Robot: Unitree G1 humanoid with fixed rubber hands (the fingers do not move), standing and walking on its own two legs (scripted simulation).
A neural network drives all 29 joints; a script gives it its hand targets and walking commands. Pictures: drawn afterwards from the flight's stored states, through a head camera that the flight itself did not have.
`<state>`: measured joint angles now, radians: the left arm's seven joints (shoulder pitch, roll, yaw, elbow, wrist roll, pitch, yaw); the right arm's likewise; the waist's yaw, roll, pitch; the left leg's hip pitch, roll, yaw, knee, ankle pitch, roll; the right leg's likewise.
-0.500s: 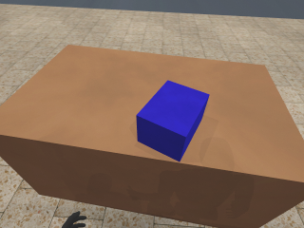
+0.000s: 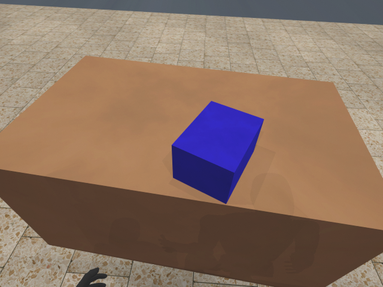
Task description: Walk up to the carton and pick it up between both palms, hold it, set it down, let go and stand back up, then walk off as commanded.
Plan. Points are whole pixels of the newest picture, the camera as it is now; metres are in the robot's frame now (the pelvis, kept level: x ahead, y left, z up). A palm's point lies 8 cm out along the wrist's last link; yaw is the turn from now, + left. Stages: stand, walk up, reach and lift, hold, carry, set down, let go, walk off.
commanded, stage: walk up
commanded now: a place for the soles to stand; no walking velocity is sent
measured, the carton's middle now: (218, 148) +0.52 -0.06 -0.04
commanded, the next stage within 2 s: none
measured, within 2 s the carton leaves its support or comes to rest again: neither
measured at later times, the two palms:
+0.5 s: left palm out of the picture +0.12 +0.25 -0.10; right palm out of the picture +0.09 -0.26 -0.11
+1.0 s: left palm out of the picture +0.12 +0.25 -0.11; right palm out of the picture +0.09 -0.26 -0.11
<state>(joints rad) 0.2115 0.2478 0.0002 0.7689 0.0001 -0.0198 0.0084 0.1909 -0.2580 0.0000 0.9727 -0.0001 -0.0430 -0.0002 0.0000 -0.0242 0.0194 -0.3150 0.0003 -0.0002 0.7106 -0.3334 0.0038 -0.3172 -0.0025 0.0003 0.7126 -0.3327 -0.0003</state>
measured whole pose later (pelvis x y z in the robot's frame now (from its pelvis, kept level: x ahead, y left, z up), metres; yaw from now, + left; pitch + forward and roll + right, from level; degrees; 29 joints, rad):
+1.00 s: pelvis +0.00 +0.00 +0.00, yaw +0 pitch -3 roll +0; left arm 0.21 0.26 0.00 0.77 0.00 -0.02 0.01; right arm 0.19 -0.27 0.00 0.92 0.00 -0.04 0.00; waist 0.00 -0.03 0.04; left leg -0.32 0.00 0.00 0.71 -0.34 0.01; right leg -0.32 0.00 0.00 0.71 -0.33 0.00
